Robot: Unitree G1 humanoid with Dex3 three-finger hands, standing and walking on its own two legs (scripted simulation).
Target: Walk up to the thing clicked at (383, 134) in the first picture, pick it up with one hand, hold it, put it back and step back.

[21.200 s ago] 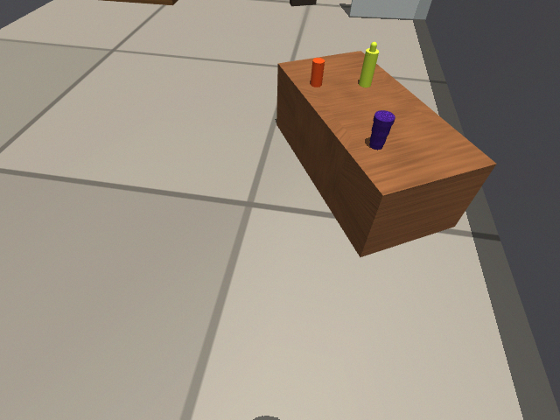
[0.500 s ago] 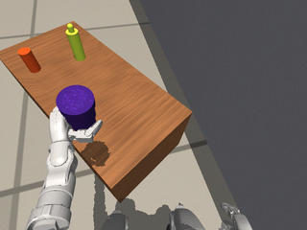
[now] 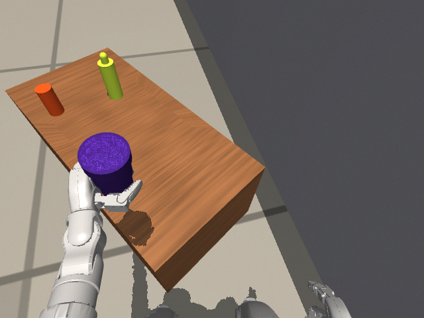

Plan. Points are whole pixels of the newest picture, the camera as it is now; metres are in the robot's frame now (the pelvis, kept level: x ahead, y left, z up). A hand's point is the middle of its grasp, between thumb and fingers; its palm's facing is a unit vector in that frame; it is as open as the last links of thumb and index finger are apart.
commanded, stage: hold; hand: left
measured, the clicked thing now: (112, 173) +0.36 +0.18 +0.07
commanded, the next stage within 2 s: none
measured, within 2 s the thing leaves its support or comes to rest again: neither
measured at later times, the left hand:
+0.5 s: hand (114, 183) +0.34 +0.17 +0.06, palm faces +0.19 -0.98 +0.00, open 8.6 cm
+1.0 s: hand (112, 187) +0.33 +0.18 +0.06, palm faces +0.18 -0.98 +0.00, open 8.6 cm
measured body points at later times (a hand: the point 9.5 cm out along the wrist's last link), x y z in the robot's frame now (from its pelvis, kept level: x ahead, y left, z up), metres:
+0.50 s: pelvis +0.00 +0.00 +0.01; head +0.05 +0.01 +0.46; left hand +0.33 +0.23 +0.06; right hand +0.13 -0.24 -0.10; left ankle -0.01 +0.14 -0.69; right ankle +0.02 -0.14 -0.69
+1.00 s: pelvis +0.00 +0.00 +0.01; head +0.04 +0.01 +0.46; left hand +0.32 +0.23 +0.06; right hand +0.14 -0.24 -0.10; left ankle -0.01 +0.14 -0.69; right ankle +0.02 -0.14 -0.69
